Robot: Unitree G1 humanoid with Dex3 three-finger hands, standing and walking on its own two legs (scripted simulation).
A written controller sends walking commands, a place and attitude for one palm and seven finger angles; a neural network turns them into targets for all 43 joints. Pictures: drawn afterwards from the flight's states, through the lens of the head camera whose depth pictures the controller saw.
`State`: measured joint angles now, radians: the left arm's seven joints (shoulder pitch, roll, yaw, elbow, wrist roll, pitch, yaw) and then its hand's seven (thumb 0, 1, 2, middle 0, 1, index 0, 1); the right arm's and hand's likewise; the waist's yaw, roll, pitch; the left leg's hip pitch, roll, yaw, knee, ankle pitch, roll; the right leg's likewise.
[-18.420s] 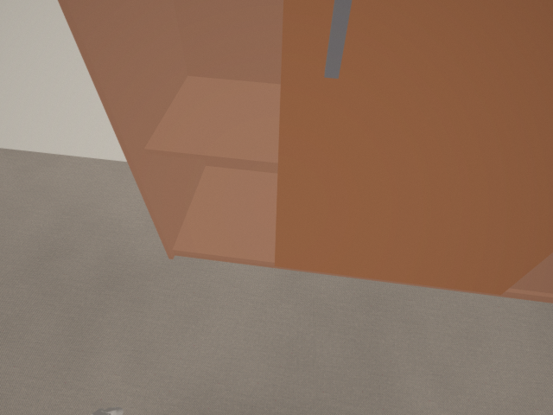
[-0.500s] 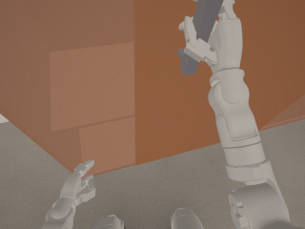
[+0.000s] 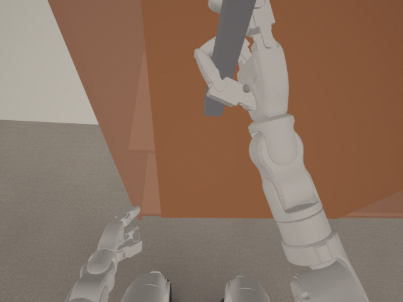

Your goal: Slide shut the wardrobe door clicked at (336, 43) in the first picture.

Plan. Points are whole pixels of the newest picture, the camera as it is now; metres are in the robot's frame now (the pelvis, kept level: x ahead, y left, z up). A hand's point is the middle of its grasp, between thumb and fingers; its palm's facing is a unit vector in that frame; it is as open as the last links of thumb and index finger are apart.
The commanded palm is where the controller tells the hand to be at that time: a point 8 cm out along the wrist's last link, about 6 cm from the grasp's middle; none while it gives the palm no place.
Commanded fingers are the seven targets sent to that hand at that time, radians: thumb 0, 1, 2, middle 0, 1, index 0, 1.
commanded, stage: step sideways, sliding the door along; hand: right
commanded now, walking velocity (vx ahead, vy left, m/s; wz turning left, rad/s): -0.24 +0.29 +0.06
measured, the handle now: (223, 47) +0.41 +0.02 +0.25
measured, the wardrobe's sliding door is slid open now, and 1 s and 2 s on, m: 0.09 0.00 0.00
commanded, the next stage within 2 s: stop walking and hold the door there in 0.84 s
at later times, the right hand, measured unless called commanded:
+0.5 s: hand (139, 74) +0.35 +0.12 +0.25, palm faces -0.21 +0.97 -0.15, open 7.5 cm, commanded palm +0.34 +0.06 +0.25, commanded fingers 0.00 -0.90 -0.90 0.45 1.40 0.45 1.40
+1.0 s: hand (130, 67) +0.36 +0.13 +0.25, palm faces +0.01 +1.00 -0.09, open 7.0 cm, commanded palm +0.34 +0.10 +0.23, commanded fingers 0.00 -0.90 -0.90 0.45 1.40 0.45 1.40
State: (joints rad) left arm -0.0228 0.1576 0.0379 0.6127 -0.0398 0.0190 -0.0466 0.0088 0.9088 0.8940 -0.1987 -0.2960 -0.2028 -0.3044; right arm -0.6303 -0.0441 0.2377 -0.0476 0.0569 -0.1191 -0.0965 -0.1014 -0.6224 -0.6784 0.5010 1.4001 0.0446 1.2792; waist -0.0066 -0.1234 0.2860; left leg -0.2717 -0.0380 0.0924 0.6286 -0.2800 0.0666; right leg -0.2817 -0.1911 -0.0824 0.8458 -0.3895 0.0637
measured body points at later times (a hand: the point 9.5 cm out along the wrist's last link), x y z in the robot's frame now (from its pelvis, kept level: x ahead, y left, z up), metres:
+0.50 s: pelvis -0.09 +0.10 +0.00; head -0.04 +0.13 +0.44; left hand +0.04 +0.33 -0.14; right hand +0.36 +0.06 +0.26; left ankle -0.06 +0.18 -0.72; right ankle -0.06 -0.12 -0.71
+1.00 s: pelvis -0.09 +0.26 +0.02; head -0.01 +0.22 +0.46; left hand +0.09 +0.47 -0.09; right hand +0.35 +0.07 +0.25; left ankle -0.01 +0.48 -0.63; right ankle -0.09 +0.05 -0.72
